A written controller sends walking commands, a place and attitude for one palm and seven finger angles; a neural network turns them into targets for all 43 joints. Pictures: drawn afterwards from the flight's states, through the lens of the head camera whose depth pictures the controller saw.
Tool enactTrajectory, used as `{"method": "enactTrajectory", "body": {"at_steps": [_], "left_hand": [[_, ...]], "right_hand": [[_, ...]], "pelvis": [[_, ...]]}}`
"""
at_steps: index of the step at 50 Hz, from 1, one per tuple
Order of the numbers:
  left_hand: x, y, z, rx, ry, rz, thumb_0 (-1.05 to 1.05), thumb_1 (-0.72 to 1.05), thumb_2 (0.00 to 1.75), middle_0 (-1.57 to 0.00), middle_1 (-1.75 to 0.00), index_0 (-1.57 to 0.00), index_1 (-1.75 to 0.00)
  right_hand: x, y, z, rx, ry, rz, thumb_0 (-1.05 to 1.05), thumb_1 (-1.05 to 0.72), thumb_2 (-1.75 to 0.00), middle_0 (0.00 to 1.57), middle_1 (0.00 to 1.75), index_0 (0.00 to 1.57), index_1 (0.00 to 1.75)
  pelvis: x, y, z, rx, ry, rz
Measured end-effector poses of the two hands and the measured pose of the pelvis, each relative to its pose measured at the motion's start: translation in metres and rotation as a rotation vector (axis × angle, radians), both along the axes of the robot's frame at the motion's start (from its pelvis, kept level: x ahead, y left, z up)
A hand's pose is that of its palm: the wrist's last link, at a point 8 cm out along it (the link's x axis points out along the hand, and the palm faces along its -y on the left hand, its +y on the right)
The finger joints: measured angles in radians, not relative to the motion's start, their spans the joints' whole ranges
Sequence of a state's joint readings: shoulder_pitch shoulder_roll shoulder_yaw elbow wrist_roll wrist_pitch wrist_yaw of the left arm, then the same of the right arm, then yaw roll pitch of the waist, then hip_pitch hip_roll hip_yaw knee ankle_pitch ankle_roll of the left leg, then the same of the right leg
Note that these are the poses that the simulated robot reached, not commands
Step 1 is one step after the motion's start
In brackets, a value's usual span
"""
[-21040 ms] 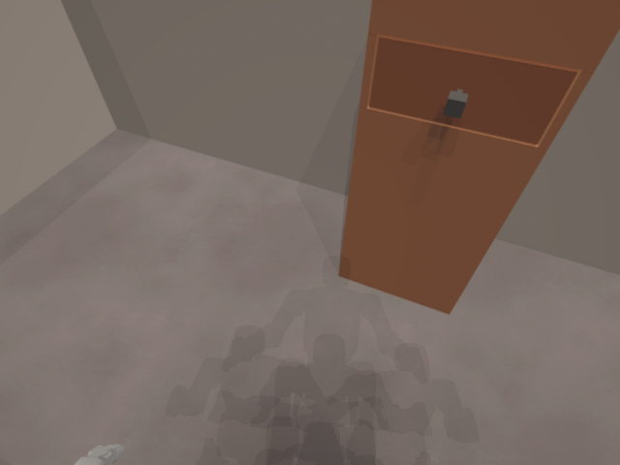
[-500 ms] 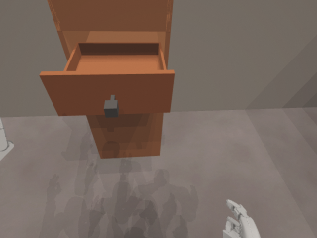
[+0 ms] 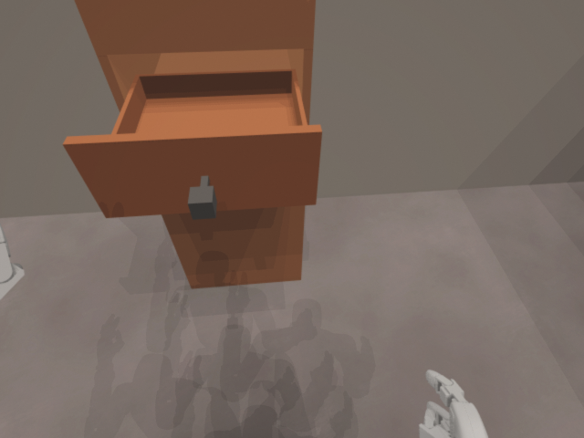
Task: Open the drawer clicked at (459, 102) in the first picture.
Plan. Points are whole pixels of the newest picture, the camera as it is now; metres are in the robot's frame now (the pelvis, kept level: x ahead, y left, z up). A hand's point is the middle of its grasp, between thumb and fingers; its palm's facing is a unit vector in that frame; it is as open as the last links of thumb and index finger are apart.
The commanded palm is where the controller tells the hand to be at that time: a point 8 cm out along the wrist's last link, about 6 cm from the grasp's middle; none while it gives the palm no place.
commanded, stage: let the arm hang, fingers relaxed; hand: left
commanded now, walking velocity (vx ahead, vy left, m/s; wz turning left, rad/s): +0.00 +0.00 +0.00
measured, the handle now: (203, 194) +0.46 +0.16 +0.07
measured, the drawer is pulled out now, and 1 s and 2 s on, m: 0.29 0.29 0.29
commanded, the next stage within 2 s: look to check the result in 1.12 s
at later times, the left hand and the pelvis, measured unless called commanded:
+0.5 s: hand out of the picture -0.10 +0.19 -0.17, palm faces +0.08 -0.98 -0.20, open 7.1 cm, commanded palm none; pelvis -0.02 +0.01 +0.01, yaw +2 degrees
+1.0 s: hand out of the picture -0.03 +0.18 -0.17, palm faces +0.03 -0.98 -0.21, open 7.3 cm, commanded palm none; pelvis -0.04 +0.02 +0.01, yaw +0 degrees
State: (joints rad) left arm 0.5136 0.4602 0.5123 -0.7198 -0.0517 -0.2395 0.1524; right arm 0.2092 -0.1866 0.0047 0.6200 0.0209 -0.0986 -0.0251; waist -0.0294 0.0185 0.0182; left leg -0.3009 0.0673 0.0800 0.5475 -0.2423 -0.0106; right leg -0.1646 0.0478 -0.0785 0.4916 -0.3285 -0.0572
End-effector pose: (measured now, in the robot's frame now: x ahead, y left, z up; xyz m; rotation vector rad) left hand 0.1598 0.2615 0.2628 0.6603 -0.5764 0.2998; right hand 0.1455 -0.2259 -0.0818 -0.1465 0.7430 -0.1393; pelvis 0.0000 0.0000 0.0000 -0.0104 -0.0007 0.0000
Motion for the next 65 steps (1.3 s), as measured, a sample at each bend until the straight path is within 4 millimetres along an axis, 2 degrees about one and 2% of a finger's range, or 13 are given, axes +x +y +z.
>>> {"method": "enactTrajectory", "body": {"at_steps": [2,3,6,8,12,14,16,22,28,33,45,57,65], "left_hand": [[0.005,0.003,-0.009,-0.003,0.038,-0.002,0.00,0.89,0.90,-0.21,-0.31,-0.22,-0.30],[0.014,0.008,-0.027,-0.027,0.117,0.007,0.00,0.89,0.90,-0.21,-0.30,-0.21,-0.30],[0.036,0.029,-0.130,-0.201,0.520,0.115,-0.01,0.89,0.90,-0.20,-0.30,-0.21,-0.30],[0.026,0.032,-0.215,-0.340,0.837,0.206,-0.01,0.90,0.90,-0.19,-0.30,-0.20,-0.30],[-0.051,-0.004,-0.351,-0.553,1.395,0.288,0.00,0.91,0.90,-0.19,-0.30,-0.20,-0.30],[-0.102,-0.030,-0.392,-0.646,1.610,0.297,0.01,0.91,0.90,-0.19,-0.30,-0.20,-0.29],[-0.144,-0.031,-0.412,-0.734,1.704,0.394,-0.01,0.98,0.90,-0.20,-0.30,-0.21,-0.30],[-0.236,-0.025,-0.409,-0.797,1.943,0.535,-0.01,1.00,0.90,-0.20,-0.30,-0.21,-0.30],[-0.275,-0.022,-0.392,-0.771,2.047,0.595,0.00,0.95,0.90,-0.20,-0.30,-0.20,-0.30],[-0.265,-0.021,-0.389,-0.745,2.014,0.580,0.00,0.92,0.90,-0.20,-0.30,-0.20,-0.30],[-0.195,-0.030,-0.397,-0.699,1.833,0.435,0.01,0.92,0.90,-0.20,-0.30,-0.20,-0.30],[-0.201,-0.035,-0.399,-0.711,1.858,0.438,0.00,0.92,0.90,-0.20,-0.30,-0.20,-0.30],[-0.214,-0.044,-0.400,-0.732,1.908,0.451,0.00,0.91,0.90,-0.20,-0.30,-0.20,-0.30]], "right_hand": [[0.004,0.002,-0.001,0.013,-0.010,0.015,0.02,-0.90,-0.90,0.20,0.30,0.20,0.30],[0.007,0.001,-0.006,0.019,-0.008,0.036,0.02,-0.90,-0.90,0.20,0.30,0.20,0.30],[0.007,-0.003,-0.030,0.019,0.044,0.064,0.01,-0.90,-0.90,0.20,0.30,0.20,0.30],[0.001,-0.006,-0.043,0.017,0.095,0.061,0.01,-0.90,-0.90,0.20,0.30,0.20,0.30],[-0.032,-0.009,-0.054,-0.001,0.235,0.026,0.01,-0.91,-0.90,0.20,0.30,0.20,0.30],[-0.055,-0.010,-0.056,-0.024,0.321,0.003,0.01,-0.91,-0.90,0.20,0.30,0.20,0.30],[-0.081,-0.009,-0.056,-0.049,0.417,-0.012,0.01,-0.91,-0.90,0.20,0.30,0.20,0.30],[-0.154,0.004,-0.051,-0.056,0.679,-0.026,0.01,-0.91,-0.90,0.20,0.30,0.20,0.30],[-0.190,0.023,-0.055,0.004,0.754,-0.061,0.01,-0.91,-0.90,0.20,0.30,0.20,0.30],[-0.199,0.040,-0.063,0.059,0.742,-0.071,0.01,-0.91,-0.90,0.20,0.30,0.20,0.30],[-0.204,0.052,-0.069,0.115,0.684,-0.095,0.01,-0.91,-0.90,0.20,0.30,0.20,0.30],[-0.226,0.038,-0.065,0.090,0.743,-0.125,0.01,-0.91,-0.90,0.20,0.30,0.20,0.30],[-0.224,0.033,-0.063,0.080,0.759,-0.125,0.01,-0.91,-0.90,0.20,0.30,0.20,0.30]], "pelvis": [[-0.001,0.002,0.000,0.001,0.005,0.005],[-0.002,0.004,-0.001,0.004,0.011,0.009],[-0.007,0.009,-0.009,0.019,0.025,0.019],[-0.011,0.010,-0.013,0.026,0.021,0.023],[-0.015,0.008,-0.014,0.018,-0.011,0.030],[-0.015,0.008,-0.014,0.006,-0.026,0.032],[-0.016,0.007,-0.013,-0.003,-0.036,0.040],[-0.018,0.010,0.001,-0.008,-0.029,0.043],[-0.023,0.018,0.008,-0.003,-0.027,0.031],[-0.026,0.022,0.009,0.003,-0.037,0.021],[-0.034,0.019,0.008,0.011,-0.053,0.004],[-0.036,0.013,0.007,0.009,-0.045,0.003],[-0.034,0.010,0.008,0.009,-0.042,0.003]]}}
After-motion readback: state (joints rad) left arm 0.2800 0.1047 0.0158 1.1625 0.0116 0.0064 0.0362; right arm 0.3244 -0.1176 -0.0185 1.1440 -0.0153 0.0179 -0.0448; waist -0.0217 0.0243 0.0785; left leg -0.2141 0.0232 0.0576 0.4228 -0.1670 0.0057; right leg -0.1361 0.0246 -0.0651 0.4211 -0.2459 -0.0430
